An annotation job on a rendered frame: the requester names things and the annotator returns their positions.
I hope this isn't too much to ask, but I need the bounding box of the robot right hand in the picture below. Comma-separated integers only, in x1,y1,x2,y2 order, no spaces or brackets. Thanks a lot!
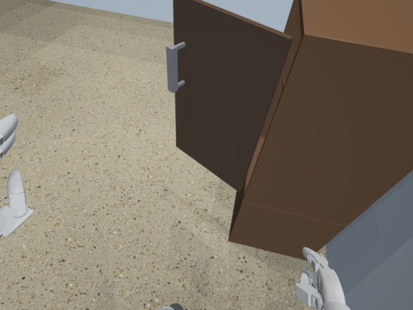
296,247,346,310

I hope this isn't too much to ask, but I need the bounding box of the robot left hand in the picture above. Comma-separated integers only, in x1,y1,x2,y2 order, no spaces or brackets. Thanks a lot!
0,114,33,238

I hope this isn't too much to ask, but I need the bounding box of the handle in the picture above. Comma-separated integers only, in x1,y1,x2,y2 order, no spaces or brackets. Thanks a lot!
166,42,186,93

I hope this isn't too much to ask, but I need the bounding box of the cupboard door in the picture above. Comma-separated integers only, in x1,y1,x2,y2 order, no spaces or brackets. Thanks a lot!
173,0,294,192

